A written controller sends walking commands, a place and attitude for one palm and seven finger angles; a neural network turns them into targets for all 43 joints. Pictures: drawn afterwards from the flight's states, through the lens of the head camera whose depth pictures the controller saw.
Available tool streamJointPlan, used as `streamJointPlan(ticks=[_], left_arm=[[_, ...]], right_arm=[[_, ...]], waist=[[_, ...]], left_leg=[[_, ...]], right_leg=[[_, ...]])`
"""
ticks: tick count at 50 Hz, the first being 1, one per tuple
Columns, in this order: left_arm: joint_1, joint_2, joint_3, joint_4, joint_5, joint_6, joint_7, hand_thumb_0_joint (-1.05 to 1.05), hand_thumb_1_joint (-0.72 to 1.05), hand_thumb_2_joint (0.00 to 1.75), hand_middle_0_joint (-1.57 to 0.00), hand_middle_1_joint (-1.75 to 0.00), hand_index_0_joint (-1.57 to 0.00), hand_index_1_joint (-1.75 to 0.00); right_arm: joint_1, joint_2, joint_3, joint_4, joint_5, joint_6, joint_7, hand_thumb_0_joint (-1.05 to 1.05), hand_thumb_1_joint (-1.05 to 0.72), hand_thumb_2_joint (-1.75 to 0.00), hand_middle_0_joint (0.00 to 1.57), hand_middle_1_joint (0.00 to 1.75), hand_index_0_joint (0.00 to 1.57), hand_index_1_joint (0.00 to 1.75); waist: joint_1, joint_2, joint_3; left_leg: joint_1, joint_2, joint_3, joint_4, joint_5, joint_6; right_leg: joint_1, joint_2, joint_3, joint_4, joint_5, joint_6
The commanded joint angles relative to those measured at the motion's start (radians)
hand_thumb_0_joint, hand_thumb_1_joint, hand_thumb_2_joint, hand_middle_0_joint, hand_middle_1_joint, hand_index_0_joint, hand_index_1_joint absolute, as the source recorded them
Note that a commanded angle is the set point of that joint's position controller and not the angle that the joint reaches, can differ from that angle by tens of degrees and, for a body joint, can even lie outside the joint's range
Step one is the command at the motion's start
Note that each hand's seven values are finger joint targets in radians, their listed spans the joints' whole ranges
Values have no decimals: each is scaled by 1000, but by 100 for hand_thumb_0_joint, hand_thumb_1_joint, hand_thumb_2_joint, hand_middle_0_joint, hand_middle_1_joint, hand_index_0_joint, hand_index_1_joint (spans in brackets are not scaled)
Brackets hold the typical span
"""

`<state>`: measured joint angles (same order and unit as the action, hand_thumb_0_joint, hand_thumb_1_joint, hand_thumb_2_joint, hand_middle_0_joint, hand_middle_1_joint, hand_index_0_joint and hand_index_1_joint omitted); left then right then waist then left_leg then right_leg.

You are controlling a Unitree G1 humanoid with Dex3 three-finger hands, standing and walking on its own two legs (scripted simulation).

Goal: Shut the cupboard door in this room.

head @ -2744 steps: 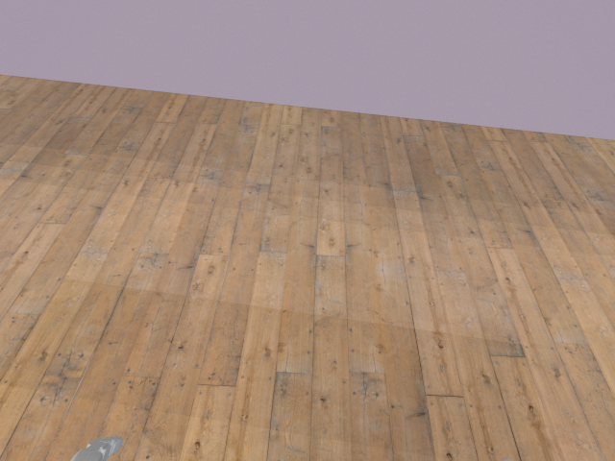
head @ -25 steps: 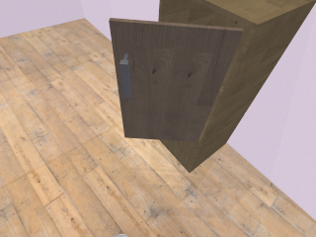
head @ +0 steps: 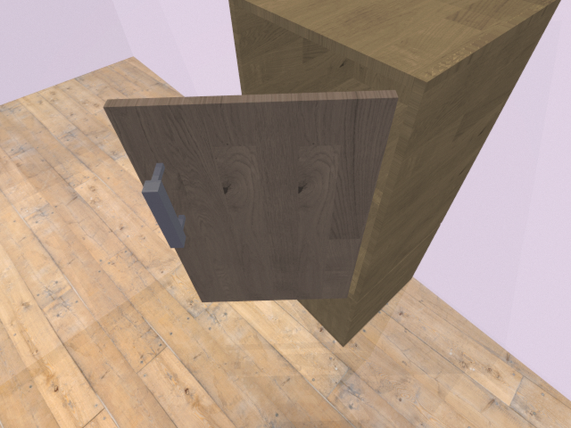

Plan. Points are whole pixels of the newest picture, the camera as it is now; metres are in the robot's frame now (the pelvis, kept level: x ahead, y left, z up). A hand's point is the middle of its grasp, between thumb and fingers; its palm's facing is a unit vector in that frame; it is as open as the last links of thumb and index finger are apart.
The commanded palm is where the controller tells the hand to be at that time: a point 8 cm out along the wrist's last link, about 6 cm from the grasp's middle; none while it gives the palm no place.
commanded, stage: come to a stop and stand still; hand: left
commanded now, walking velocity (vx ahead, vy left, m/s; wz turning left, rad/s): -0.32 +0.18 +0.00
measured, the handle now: (168, 207) +0.43 +0.21 +0.05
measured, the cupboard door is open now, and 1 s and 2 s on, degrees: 50 50 50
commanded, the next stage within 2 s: none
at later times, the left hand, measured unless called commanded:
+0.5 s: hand out of the picture +0.00 +0.27 -0.18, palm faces +0.08 -0.97 -0.21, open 7.4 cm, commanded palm none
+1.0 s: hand out of the picture -0.06 +0.20 -0.17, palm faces +0.00 -0.99 -0.15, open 7.4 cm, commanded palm none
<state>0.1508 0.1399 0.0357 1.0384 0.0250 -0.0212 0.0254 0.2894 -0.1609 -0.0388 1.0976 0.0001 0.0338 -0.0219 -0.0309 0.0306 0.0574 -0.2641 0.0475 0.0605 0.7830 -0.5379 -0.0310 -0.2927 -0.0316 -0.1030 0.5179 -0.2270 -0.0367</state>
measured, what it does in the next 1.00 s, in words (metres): steps on the spot: left foot, then right foot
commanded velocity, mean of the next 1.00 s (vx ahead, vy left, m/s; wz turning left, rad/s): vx -0.03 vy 0.01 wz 0.00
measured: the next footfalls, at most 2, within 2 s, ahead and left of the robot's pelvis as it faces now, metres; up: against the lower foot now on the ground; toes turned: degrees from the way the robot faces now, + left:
left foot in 0.30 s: +0.03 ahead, +0.15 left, +0.00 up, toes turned +3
right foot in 0.68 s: -0.05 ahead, -0.07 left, +0.00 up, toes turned -1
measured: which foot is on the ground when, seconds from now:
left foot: up 0.00-0.28, down 0.30-1.00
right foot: down 0.00-0.30, up 0.32-0.66, down 0.68-1.00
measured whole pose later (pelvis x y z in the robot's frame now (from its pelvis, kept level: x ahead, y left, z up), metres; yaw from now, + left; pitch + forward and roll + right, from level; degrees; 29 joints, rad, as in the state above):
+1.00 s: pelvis -0.06 +0.05 +0.01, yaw -1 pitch -1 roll +0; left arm 0.30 0.13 0.00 1.12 0.01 0.02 0.03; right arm 0.33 -0.14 -0.02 1.17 -0.01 0.02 -0.02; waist -0.03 -0.03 0.02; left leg -0.22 -0.01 0.08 0.36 -0.13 0.03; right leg -0.09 0.00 0.01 0.40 -0.28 0.00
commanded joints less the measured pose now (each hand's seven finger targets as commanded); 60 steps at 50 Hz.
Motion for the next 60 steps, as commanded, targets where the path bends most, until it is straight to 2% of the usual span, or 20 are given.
streamJointPlan(ticks=[1,7,10,12,13,14,15,16,18,21,24,29,32,34,35,36,38,39,47,60], left_arm=[[109,204,46,-21,1,8,28,0,90,90,-20,-30,-20,-30],[49,219,61,-71,7,27,30,0,90,90,-20,-30,-20,-30],[20,221,61,-89,11,32,25,0,90,90,-20,-30,-20,-30],[0,214,58,-93,6,37,22,0,90,90,-20,-30,-20,-30],[16,193,53,-96,-1,43,20,0,90,90,-20,-30,-20,-30],[61,141,42,-103,-7,52,18,0,90,90,-20,-30,-20,-30],[57,115,33,-110,-11,63,19,0,90,90,-20,-30,-20,-30],[50,133,34,-120,-5,71,20,0,90,90,-20,-30,-20,-30],[64,146,47,-91,0,86,11,0,90,90,-20,-30,-20,-30],[102,152,44,-65,-2,75,4,0,90,90,-20,-30,-20,-30],[110,135,30,-58,-7,68,5,0,90,90,-20,-30,-20,-30],[113,110,9,-41,-9,60,4,0,90,90,-20,-30,-20,-30],[196,108,6,3,-7,48,9,0,90,90,-20,-30,-20,-30],[191,131,3,18,-6,34,13,0,90,90,-20,-30,-20,-30],[171,142,-2,17,-8,31,10,0,90,90,-20,-30,-20,-30],[171,145,-3,14,-8,34,11,0,90,90,-20,-30,-20,-30],[176,115,-11,36,-10,20,11,0,90,90,-20,-30,-20,-30],[173,109,-15,37,-12,17,13,0,90,90,-20,-30,-20,-30],[206,93,-19,53,-13,27,14,0,90,90,-20,-30,-20,-30],[250,49,-21,77,-20,17,17,0,90,90,-20,-30,-20,-30]], right_arm=[[30,-61,-11,-51,-1,5,-11,0,-90,-90,20,30,20,30],[-45,-74,-24,-114,-8,21,2,0,-90,-90,20,30,20,30],[-36,-82,-26,-128,-7,16,6,0,-90,-90,20,30,20,30],[16,-91,-24,-115,-9,4,9,0,-90,-90,20,30,20,30],[30,-116,-25,-111,-13,-6,10,0,-90,-90,20,30,20,30],[10,-194,-36,-129,-24,-19,9,0,-90,-90,20,30,20,30],[-31,-253,-44,-158,-31,-13,0,0,-90,-90,20,30,20,30],[-72,-248,-36,-176,-36,-9,-5,0,-90,-90,20,30,20,30],[-133,-212,-21,-183,-36,-18,-24,0,-90,-90,20,30,20,30],[-130,-168,-4,-176,-25,-29,-29,0,-90,-90,20,30,20,30],[-81,-164,-7,-151,-17,-36,-29,0,-90,-90,20,30,20,30],[-26,-168,-16,-97,-15,-36,-23,0,-90,-90,20,30,20,30],[-43,-145,-12,-78,-5,-39,-18,0,-90,-90,20,30,20,30],[-42,-109,-5,-72,2,-37,-10,0,-90,-90,20,30,20,30],[-32,-104,0,-62,0,-37,-5,0,-90,-90,20,30,20,30],[-22,-97,-1,-50,-2,-36,-2,0,-90,-90,20,30,20,30],[-8,-107,2,-28,-8,-42,-5,0,-90,-90,20,30,20,30],[6,-112,3,-20,-7,-43,-5,0,-90,-90,20,30,20,30],[55,-83,11,32,-11,-27,-4,0,-90,-90,20,30,20,30],[100,-48,16,47,-10,-40,-19,0,-90,-90,20,30,20,30]], waist=[[62,-120,-123],[56,-167,-146],[34,-206,-146],[3,-194,-151],[0,-126,-157],[17,119,-160],[14,255,-110],[22,193,-61],[49,182,-22],[62,114,-40],[42,76,-115],[17,78,-106],[50,21,-86],[27,-52,-38],[15,-42,-14],[15,26,-10],[16,-114,-45],[11,-137,-39],[13,-55,96],[21,-31,40]], left_leg=[[-135,-21,-34,99,3,-14],[-144,-34,-64,127,63,-22],[-78,-31,-55,-11,121,-15],[45,-27,-41,-241,296,-10],[150,6,-52,-364,424,-4],[177,184,-253,-444,615,55],[46,311,-360,-496,776,149],[-62,323,-328,-495,714,207],[-35,237,-256,-508,681,179],[56,188,-189,-484,706,167],[185,193,-203,-486,669,183],[196,207,-240,-504,609,190],[85,145,-208,-482,473,129],[47,59,-147,-482,325,56],[90,36,-134,-490,297,41],[116,36,-147,-505,298,44],[158,50,-123,-476,411,53],[165,50,-123,-477,407,54],[92,29,-111,-503,245,47],[107,43,-108,-465,359,50]], right_leg=[[262,-333,243,-99,984,-183],[212,-319,203,-118,808,-180],[167,-292,185,-109,651,-157],[106,-247,160,-55,447,-100],[36,-201,132,0,283,-51],[-64,-78,57,110,-48,18],[-69,7,60,264,-355,53],[-27,8,123,379,-376,40],[-107,22,180,505,-276,42],[-134,22,185,528,-201,54],[-122,12,165,419,-200,70],[7,6,115,113,-203,57],[165,-3,126,-150,8,39],[141,-87,227,-217,2,-7],[65,-105,231,-225,-56,-20],[40,-99,215,-219,-69,-16],[68,-67,196,-200,36,3],[67,-71,194,-212,20,6],[-20,-62,215,-266,-181,3],[32,-58,206,-233,-46,-8]])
